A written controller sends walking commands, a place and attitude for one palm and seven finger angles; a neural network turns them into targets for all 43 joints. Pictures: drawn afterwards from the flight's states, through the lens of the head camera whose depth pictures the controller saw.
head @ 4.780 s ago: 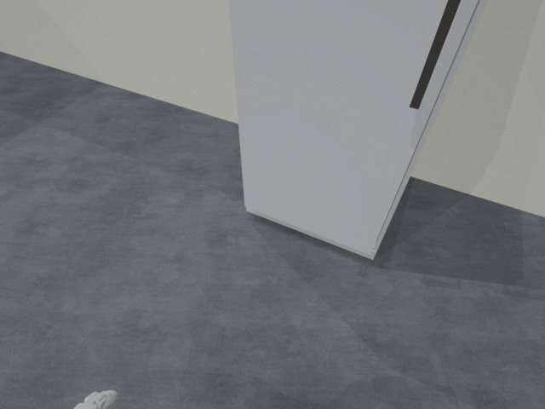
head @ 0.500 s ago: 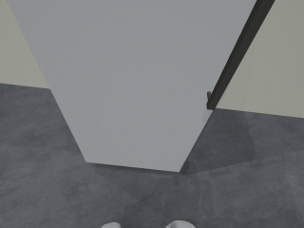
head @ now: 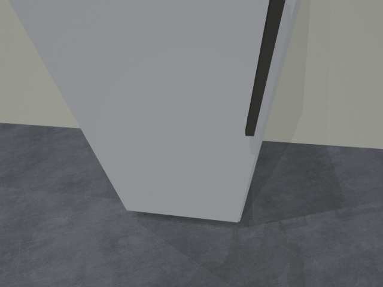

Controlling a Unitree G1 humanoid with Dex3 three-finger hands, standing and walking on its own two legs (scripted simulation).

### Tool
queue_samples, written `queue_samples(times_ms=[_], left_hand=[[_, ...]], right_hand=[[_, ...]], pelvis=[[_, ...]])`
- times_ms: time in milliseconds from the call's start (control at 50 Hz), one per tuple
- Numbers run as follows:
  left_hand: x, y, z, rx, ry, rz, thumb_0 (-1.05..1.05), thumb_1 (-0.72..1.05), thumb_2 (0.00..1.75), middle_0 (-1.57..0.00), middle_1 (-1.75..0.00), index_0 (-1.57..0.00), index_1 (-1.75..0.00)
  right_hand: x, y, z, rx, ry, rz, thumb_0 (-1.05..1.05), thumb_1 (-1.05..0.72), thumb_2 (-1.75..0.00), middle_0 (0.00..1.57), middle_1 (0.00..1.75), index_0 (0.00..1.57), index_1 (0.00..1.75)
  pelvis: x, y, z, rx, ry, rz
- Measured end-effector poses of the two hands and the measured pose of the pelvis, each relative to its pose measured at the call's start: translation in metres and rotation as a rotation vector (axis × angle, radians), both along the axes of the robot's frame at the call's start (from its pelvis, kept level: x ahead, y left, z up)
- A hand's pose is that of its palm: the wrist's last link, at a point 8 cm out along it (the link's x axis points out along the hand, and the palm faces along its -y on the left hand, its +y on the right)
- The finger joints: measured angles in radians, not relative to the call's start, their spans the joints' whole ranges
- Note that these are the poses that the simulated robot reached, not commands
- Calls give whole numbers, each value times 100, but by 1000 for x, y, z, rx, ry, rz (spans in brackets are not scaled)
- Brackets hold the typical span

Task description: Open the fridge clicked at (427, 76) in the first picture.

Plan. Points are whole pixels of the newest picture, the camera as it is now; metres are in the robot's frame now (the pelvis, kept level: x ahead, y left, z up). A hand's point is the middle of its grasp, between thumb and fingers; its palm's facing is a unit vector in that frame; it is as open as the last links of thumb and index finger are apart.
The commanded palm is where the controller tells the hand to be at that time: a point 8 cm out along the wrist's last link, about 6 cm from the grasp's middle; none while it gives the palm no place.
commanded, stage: come to a stop and stand still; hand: right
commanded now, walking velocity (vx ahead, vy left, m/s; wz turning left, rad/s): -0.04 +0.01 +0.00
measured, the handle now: (262, 59) +0.52 -0.12 +0.22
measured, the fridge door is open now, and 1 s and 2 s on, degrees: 0 0 0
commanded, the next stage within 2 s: look again from close up in 0.60 s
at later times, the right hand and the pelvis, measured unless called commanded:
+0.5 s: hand out of the picture +0.03 -0.13 -0.18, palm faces +0.05 +0.98 -0.21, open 7.2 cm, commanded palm none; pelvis +0.01 +0.05 -0.01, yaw +0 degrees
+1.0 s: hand out of the picture -0.03 -0.16 -0.19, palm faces +0.03 +0.99 -0.17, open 7.4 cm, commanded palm none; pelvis -0.02 +0.01 -0.01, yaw +0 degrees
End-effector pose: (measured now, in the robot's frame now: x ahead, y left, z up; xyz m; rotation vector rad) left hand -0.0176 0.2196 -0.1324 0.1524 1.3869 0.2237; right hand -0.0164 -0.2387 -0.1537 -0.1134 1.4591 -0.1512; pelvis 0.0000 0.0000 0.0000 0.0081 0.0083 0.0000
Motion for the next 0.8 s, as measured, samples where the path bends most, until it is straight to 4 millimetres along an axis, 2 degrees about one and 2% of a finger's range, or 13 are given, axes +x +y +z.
queue_samples(times_ms=[100, 180, 240, 340, 480, 640, 740, 800], left_hand=[[-34, 10, -9, -22, 101, 51, 0, 90, 90, -20, -30, -20, -30], [-48, 22, -22, -56, 156, 73, 0, 90, 90, -20, -30, -20, -30], [-44, 28, -26, -73, 155, 63, 0, 91, 90, -20, -30, -20, -30], [-21, 32, -27, -84, 104, 37, 0, 91, 90, -20, -30, -20, -30], [12, 39, -27, -79, 43, -13, 1, 92, 90, -20, -30, -20, -30], [24, 53, -22, -45, 16, -28, 1, 92, 90, -20, -30, -20, -30], [26, 51, -20, -39, 5, -41, 0, 91, 90, -20, -30, -19, -30], [31, 46, -21, -27, -50, -41, 0, 91, 90, -20, -30, -19, -30]], right_hand=[[24, 20, 1, -2, -23, 38, 1, -91, -90, 19, 30, 20, 30], [45, 38, 1, -37, -91, 49, 1, -92, -90, 19, 30, 20, 30], [55, 45, 6, -51, -126, 49, 1, -94, -90, 19, 30, 20, 30], [60, 54, 6, -56, -146, 37, 1, -95, -90, 20, 30, 20, 30], [41, 63, 6, -52, -114, 12, 1, -95, -90, 20, 30, 20, 30], [5, 75, 2, -14, -31, -13, 0, -92, -90, 19, 30, 20, 30], [-11, 79, -1, 0, -6, -11, 0, -91, -90, 20, 30, 20, 30], [-19, 74, -3, 5, -12, 4, 0, -91, -90, 20, 30, 20, 30]], pelvis=[[0, 13, -3, -4, 1, 3], [3, 28, -10, -11, -7, 6], [7, 36, -9, -5, -12, -5], [11, 46, -8, -9, -23, -5], [9, 53, -7, -8, -30, -7], [7, 52, -6, -6, -36, -3], [1, 47, -6, 3, -28, 2], [-6, 37, -10, 15, -29, 6]])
